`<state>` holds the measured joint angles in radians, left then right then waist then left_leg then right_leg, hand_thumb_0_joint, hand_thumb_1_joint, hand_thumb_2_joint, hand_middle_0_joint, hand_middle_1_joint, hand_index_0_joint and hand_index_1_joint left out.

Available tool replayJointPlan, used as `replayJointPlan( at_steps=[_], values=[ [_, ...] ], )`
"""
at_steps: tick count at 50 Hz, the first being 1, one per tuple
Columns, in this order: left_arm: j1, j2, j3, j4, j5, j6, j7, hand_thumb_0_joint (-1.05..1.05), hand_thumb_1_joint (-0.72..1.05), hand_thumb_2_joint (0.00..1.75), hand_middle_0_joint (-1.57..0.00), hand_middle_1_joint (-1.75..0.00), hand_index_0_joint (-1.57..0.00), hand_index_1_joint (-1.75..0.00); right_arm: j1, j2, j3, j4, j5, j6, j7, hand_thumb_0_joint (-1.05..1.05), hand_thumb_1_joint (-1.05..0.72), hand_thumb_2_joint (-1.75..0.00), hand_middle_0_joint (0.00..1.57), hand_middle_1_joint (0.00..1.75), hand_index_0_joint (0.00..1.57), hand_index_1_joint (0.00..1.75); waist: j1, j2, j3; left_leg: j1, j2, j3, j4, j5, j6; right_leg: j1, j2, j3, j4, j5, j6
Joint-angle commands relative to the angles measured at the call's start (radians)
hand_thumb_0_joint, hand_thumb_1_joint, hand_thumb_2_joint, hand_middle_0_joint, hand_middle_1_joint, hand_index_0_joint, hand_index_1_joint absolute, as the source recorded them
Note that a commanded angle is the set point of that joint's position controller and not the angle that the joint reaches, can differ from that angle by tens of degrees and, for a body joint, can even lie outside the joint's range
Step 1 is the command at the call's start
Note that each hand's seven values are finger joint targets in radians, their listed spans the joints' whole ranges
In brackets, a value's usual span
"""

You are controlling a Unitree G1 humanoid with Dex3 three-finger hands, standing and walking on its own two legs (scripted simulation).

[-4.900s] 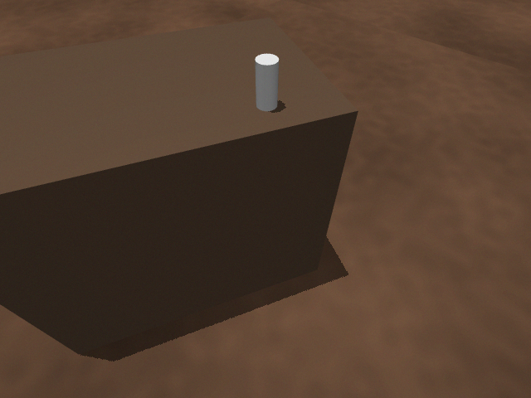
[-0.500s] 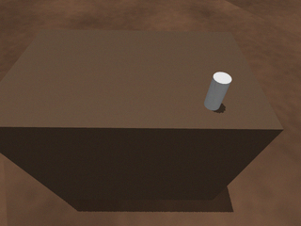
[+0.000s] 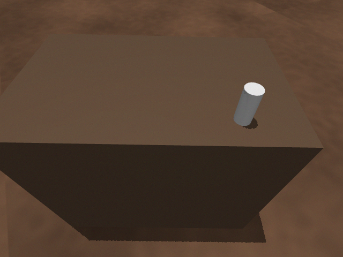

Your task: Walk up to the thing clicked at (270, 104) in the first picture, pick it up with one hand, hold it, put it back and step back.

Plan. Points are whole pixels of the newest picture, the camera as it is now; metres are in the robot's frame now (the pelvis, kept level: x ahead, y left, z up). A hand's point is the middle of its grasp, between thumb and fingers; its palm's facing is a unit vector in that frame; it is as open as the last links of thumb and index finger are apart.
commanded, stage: stand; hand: right
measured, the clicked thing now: (247, 105) +0.47 -0.19 +0.08
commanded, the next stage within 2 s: rise first in 1.28 s
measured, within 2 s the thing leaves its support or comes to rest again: neither
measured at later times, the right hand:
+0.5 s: hand out of the picture +0.08 -0.25 -0.15, palm faces -0.01 +0.94 -0.34, open 7.3 cm
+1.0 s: hand out of the picture +0.07 -0.25 -0.16, palm faces -0.02 +0.94 -0.34, open 7.3 cm
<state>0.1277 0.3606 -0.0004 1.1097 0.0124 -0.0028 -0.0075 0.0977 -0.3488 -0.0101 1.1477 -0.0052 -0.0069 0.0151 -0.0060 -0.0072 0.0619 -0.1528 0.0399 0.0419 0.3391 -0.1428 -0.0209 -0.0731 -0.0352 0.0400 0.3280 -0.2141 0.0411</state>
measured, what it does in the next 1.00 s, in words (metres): stands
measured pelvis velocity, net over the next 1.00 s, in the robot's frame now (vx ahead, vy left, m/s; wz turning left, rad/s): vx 0.00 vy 0.00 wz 0.01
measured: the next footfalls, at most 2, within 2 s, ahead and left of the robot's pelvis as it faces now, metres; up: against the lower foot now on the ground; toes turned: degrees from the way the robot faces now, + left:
none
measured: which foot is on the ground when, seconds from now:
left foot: down 0.00-1.00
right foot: down 0.00-1.00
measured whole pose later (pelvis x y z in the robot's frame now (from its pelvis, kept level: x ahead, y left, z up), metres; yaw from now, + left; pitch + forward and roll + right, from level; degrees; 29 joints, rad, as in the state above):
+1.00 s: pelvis +0.00 +0.00 +0.00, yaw +1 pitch -2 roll +0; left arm 0.14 0.36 0.00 1.10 0.01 0.00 -0.01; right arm 0.11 -0.35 -0.01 1.14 0.00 -0.01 0.01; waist 0.00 -0.01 0.06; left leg -0.16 0.03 0.03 0.35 -0.15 -0.02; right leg -0.07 -0.04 0.03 0.33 -0.22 0.04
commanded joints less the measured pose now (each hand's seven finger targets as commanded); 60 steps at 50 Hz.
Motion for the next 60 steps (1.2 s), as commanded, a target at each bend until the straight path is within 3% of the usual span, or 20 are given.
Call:
replayJointPlan(
  at_steps=[1, 20, 32, 43, 48, 57, 60],
  values=[
    [-0.026, 0.212, 0.039, -0.055, -0.004, -0.022, 0.013, 0.00, 0.90, 0.90, -0.20, -0.30, -0.20, -0.30, -0.044, -0.219, -0.041, -0.058, -0.002, -0.020, -0.014, 0.00, -0.90, -0.90, 0.20, 0.30, 0.20, 0.30, 0.000, 0.009, -0.066, 0.076, 0.096, -0.088, -0.048, 0.056, 0.032, -0.076, -0.089, 0.052, -0.070, 0.088, -0.054],
    [-0.027, 0.217, 0.041, -0.062, -0.002, -0.021, 0.015, 0.00, 0.90, 0.90, -0.20, -0.30, -0.20, -0.30, -0.046, -0.214, -0.039, -0.066, 0.000, -0.022, -0.018, 0.00, -0.90, -0.90, 0.20, 0.30, 0.20, 0.30, 0.001, 0.001, -0.087, 0.097, 0.104, -0.090, -0.033, 0.156, 0.034, -0.060, -0.093, 0.042, -0.045, 0.153, -0.053],
    [-0.019, 0.214, 0.042, -0.058, 0.001, -0.020, 0.013, 0.00, 0.90, 0.90, -0.20, -0.30, -0.20, -0.30, -0.043, -0.218, -0.042, -0.070, -0.001, -0.019, -0.014, 0.00, -0.90, -0.90, 0.20, 0.30, 0.20, 0.30, 0.000, 0.001, -0.042, 0.059, 0.094, -0.101, -0.064, 0.003, 0.037, -0.090, -0.088, 0.045, -0.070, 0.046, -0.053],
    [-0.025, 0.218, 0.041, -0.067, 0.001, -0.024, 0.015, 0.00, 0.90, 0.90, -0.20, -0.30, -0.20, -0.30, -0.039, -0.220, -0.043, -0.068, -0.001, -0.022, -0.017, 0.00, -0.90, -0.90, 0.20, 0.30, 0.20, 0.30, -0.001, 0.004, -0.104, 0.097, 0.101, -0.094, -0.027, 0.147, 0.036, -0.053, -0.097, 0.044, -0.052, 0.151, -0.053],
    [-0.019, 0.212, 0.036, -0.062, -0.001, -0.022, 0.017, 0.00, 0.90, 0.90, -0.20, -0.30, -0.20, -0.30, -0.032, -0.215, -0.040, -0.064, -0.001, -0.017, -0.015, 0.00, -0.90, -0.90, 0.20, 0.30, 0.20, 0.30, -0.003, -0.008, -0.061, 0.066, 0.098, -0.098, -0.040, 0.090, 0.034, -0.073, -0.092, 0.041, -0.066, 0.094, -0.052],
    [-0.012, 0.211, 0.036, -0.065, -0.001, -0.026, 0.017, 0.00, 0.90, 0.90, -0.20, -0.30, -0.20, -0.30, -0.033, -0.219, -0.040, -0.068, -0.001, -0.019, -0.014, 0.00, -0.90, -0.90, 0.20, 0.30, 0.20, 0.30, 0.001, 0.004, -0.076, 0.077, 0.100, -0.096, -0.029, 0.128, 0.038, -0.057, -0.098, 0.041, -0.066, 0.135, -0.051],
    [-0.012, 0.214, 0.038, -0.063, 0.000, -0.022, 0.016, 0.00, 0.90, 0.90, -0.20, -0.30, -0.20, -0.30, -0.033, -0.217, -0.041, -0.069, -0.002, -0.018, -0.014, 0.00, -0.90, -0.90, 0.20, 0.30, 0.20, 0.30, -0.001, 0.000, -0.055, 0.062, 0.096, -0.101, -0.050, 0.056, 0.035, -0.077, -0.094, 0.039, -0.070, 0.070, -0.053]
  ],
)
